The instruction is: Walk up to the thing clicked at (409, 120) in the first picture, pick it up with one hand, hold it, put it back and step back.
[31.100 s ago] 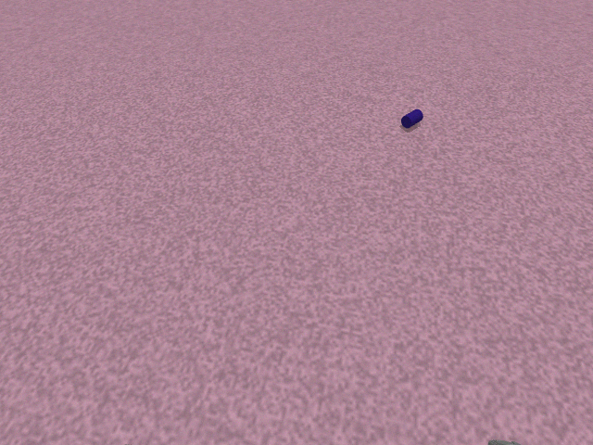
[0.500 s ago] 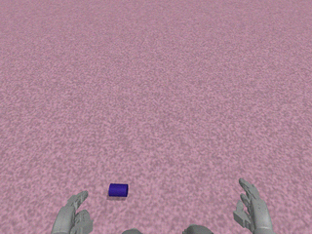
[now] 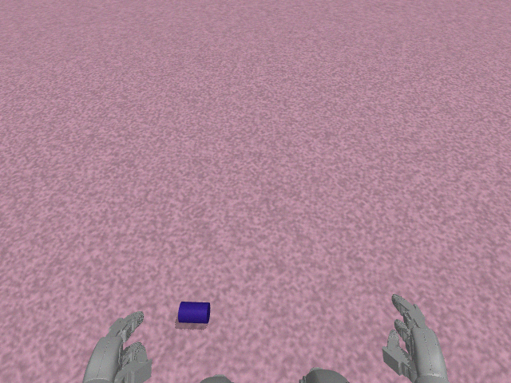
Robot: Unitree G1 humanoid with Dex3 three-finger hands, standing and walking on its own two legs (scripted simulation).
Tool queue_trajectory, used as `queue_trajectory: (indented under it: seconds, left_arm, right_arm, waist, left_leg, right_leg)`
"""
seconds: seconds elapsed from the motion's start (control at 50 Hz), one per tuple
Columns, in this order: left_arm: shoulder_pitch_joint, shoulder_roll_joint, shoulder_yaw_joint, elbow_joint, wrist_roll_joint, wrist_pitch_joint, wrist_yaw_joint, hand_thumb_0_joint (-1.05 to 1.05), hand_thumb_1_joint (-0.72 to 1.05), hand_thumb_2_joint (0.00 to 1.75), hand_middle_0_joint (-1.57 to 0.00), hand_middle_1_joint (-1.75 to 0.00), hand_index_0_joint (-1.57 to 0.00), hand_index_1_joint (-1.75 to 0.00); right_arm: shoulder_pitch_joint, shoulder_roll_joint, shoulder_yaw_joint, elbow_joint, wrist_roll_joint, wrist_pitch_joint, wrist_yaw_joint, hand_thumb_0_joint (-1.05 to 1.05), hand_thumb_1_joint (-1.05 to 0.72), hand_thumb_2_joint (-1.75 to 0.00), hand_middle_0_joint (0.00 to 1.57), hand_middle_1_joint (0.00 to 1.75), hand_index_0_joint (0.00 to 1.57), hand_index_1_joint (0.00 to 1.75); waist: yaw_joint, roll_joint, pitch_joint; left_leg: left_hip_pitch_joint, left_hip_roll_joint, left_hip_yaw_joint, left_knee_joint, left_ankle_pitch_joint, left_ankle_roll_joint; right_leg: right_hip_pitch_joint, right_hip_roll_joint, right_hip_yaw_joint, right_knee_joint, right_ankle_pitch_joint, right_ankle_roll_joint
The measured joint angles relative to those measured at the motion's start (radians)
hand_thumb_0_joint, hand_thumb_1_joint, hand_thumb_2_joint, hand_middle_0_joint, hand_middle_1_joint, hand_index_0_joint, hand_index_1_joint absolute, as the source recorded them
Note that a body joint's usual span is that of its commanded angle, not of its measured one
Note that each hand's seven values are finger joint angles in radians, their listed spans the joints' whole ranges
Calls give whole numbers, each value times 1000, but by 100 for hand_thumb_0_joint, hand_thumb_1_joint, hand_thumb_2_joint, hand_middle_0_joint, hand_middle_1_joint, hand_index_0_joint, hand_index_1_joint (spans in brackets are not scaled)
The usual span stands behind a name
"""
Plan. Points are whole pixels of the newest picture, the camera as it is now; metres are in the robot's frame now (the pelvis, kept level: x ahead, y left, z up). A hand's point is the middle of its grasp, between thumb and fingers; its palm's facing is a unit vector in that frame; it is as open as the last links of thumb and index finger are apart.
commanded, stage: home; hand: left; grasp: from above
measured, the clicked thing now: (194, 312) +0.45 +0.24 -0.68
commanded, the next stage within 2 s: stand in 0.40 s
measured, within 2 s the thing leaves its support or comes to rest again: neither
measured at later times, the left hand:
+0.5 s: hand (149, 364) +0.17 +0.18 -0.05, palm faces +0.04 -0.98 -0.21, open 7.4 cm
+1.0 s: hand out of the picture +0.06 +0.24 -0.11, palm faces +0.05 -0.94 -0.32, open 7.4 cm
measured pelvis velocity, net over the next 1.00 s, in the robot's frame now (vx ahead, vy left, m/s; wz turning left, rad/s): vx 0.01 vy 0.01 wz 0.02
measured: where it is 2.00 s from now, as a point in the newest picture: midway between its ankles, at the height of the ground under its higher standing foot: outside the picture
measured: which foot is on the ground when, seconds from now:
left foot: down 0.00-1.00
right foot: down 0.00-1.00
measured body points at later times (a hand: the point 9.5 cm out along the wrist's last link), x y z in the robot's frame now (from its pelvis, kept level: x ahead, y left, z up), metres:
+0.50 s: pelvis +0.00 +0.00 +0.00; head +0.02 +0.00 +0.45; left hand +0.16 +0.23 -0.03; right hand +0.16 -0.24 -0.07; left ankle +0.00 +0.12 -0.68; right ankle +0.01 -0.12 -0.68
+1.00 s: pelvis +0.01 +0.01 +0.05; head +0.02 +0.01 +0.50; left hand +0.05 +0.29 -0.09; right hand +0.09 -0.26 -0.08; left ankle +0.00 +0.12 -0.68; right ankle +0.01 -0.12 -0.68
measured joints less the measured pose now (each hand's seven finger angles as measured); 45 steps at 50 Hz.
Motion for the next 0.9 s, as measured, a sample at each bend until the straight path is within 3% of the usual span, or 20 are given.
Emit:
queue_trajectory:
  seconds: [0.5,0.56,0.62,0.72,0.9]
  left_arm:
    - [4,-1,0,-9,1,-4,2,1,90,90,-20,-29,-20,-30]
    - [-130,20,-23,226,68,-184,10,1,90,90,-20,-29,-21,-30]
    - [-241,35,-19,469,100,-291,10,1,90,90,-21,-29,-21,-30]
    - [-290,52,9,725,102,-359,11,1,90,90,-21,-29,-21,-30]
    - [-281,48,24,1026,94,-411,12,1,90,90,-20,-29,-20,-30]
  right_arm:
    - [-3,2,-3,-8,0,6,2,2,-90,-90,20,30,21,30]
    - [-61,-15,-18,91,-79,74,55,1,-90,-90,20,30,20,30]
    - [-106,-43,-24,194,-93,154,122,1,-90,-90,20,30,21,30]
    - [-108,-62,-62,282,-75,193,166,1,-90,-90,20,30,21,30]
    - [-90,-67,-75,406,-62,227,163,1,-90,-90,20,29,20,30]
  waist:
    - [0,-1,0]
    - [34,-29,90]
    - [56,-51,140]
    - [62,-61,171]
    - [58,-44,200]
  left_leg:
    - [-6,1,-1,5,-8,1]
    - [87,-14,15,-41,14,7]
    - [163,-30,27,-108,47,11]
    - [259,-40,35,-209,90,17]
    - [409,-42,27,-391,165,23]
  right_leg:
    - [-5,1,-1,3,-7,1]
    - [74,-14,15,-16,1,-1]
    - [138,-29,26,-56,20,2]
    - [226,-38,34,-143,55,11]
    - [387,-38,23,-340,135,21]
